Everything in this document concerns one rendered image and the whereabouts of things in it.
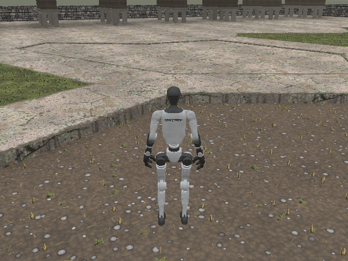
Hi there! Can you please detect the robot left hand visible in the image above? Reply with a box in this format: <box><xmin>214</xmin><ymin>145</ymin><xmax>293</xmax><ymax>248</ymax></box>
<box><xmin>143</xmin><ymin>155</ymin><xmax>156</xmax><ymax>168</ymax></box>

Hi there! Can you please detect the right robot upper arm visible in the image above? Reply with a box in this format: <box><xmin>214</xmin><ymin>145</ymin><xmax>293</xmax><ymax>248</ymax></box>
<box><xmin>185</xmin><ymin>110</ymin><xmax>199</xmax><ymax>141</ymax></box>

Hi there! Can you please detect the left robot upper arm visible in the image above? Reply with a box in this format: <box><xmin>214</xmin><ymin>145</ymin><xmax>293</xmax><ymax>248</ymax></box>
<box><xmin>149</xmin><ymin>110</ymin><xmax>163</xmax><ymax>140</ymax></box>

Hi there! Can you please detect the robot left thigh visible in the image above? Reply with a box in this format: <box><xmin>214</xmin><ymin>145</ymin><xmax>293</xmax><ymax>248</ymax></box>
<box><xmin>156</xmin><ymin>152</ymin><xmax>166</xmax><ymax>191</ymax></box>

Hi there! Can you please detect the robot right forearm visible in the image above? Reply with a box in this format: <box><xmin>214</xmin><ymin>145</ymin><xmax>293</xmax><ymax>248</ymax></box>
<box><xmin>193</xmin><ymin>133</ymin><xmax>204</xmax><ymax>157</ymax></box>

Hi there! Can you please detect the robot right hand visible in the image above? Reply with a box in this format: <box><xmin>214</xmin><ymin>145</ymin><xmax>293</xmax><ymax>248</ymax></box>
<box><xmin>192</xmin><ymin>155</ymin><xmax>205</xmax><ymax>170</ymax></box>

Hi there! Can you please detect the robot left forearm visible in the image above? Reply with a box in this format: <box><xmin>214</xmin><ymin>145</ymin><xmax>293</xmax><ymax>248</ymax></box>
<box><xmin>144</xmin><ymin>132</ymin><xmax>154</xmax><ymax>156</ymax></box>

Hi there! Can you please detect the robot left foot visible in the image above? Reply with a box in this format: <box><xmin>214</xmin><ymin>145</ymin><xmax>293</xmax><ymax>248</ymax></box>
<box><xmin>158</xmin><ymin>212</ymin><xmax>166</xmax><ymax>226</ymax></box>

